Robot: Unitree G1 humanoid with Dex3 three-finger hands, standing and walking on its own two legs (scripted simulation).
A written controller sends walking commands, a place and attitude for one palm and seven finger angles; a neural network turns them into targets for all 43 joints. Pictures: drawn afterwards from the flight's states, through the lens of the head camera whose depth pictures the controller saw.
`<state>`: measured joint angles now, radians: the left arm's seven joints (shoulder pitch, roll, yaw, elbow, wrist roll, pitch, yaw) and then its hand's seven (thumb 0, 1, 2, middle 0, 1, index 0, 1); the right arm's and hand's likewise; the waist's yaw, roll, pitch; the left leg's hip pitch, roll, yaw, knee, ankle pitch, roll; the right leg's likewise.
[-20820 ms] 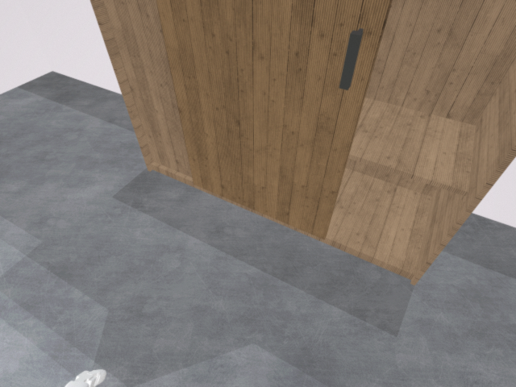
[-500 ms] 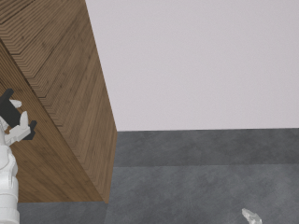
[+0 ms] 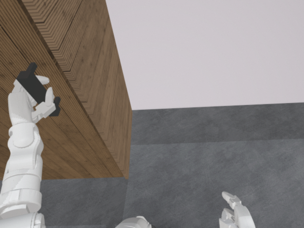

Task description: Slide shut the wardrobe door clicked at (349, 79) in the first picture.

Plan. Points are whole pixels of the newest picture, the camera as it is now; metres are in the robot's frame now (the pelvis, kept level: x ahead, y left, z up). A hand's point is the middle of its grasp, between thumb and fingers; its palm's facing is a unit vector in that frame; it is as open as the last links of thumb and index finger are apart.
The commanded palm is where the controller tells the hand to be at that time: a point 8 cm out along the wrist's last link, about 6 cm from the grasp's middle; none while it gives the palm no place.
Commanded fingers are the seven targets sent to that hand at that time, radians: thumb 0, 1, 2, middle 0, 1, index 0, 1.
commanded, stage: stop walking and hold the door there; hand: left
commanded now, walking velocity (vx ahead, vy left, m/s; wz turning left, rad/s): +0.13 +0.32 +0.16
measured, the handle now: (44, 90) +0.41 +0.31 +0.13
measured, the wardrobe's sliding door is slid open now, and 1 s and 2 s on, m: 0.00 0.01 0.01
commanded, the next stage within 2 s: loosen the grip on the handle in 0.98 s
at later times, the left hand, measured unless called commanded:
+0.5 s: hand (45, 105) +0.37 +0.29 +0.13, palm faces +0.14 -0.99 -0.06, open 6.0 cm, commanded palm +0.34 +0.32 +0.12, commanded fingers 0.00 0.90 0.90 -0.45 -1.40 -0.45 -1.40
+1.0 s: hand (45, 105) +0.36 +0.29 +0.13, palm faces +0.16 -0.98 -0.09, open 6.0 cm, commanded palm +0.34 +0.32 +0.12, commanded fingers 0.00 0.90 0.90 -0.45 -1.40 -0.45 -1.40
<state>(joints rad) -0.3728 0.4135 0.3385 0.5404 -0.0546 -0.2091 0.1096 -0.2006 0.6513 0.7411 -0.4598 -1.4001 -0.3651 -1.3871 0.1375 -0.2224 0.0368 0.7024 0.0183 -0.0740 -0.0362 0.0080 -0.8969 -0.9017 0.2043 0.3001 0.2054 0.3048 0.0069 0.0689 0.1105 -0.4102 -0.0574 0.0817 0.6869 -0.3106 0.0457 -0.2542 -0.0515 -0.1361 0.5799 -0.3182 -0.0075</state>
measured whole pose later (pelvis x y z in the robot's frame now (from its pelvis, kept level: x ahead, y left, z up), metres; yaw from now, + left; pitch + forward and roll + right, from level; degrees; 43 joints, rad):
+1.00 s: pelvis -0.04 +0.13 +0.01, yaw +3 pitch -1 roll +0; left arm -0.52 0.21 0.05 0.46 -0.08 -0.11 0.11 -0.06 0.70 0.78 -0.42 -1.37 -0.28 -1.40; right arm 0.14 -0.26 0.00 0.68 0.02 -0.09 -0.07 0.01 -0.90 -0.90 0.20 0.30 0.20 0.30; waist 0.01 -0.01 0.12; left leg -0.20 0.04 0.06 0.51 -0.29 -0.01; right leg -0.25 0.03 -0.07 0.48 -0.22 -0.04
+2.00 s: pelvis -0.06 +0.16 +0.00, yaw +1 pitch +4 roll +0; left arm -0.62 0.19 0.15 0.79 -0.02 -0.23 0.11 -0.02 -0.55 0.20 -0.44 -1.25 -0.40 -1.22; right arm 0.28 -0.22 0.02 0.71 -0.01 -0.11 -0.04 0.01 -0.90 -0.90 0.20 0.30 0.20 0.30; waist -0.06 0.00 -0.04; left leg -0.38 -0.03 0.05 0.62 -0.31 0.05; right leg -0.44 0.00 -0.02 0.59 -0.22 -0.01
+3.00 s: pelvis -0.03 +0.13 +0.00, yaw +3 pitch +0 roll +0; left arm -0.08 0.25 0.18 0.23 -0.16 -0.14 -0.04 -0.02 -0.55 0.20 -0.26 -1.15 -0.26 -1.15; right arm 0.19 -0.24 0.02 0.65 0.03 -0.18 -0.08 0.01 -0.90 -0.90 0.20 0.30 0.20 0.30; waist 0.05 0.04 -0.04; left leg -0.26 0.00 0.00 0.60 -0.34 0.01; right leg -0.31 0.02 -0.06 0.57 -0.27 -0.04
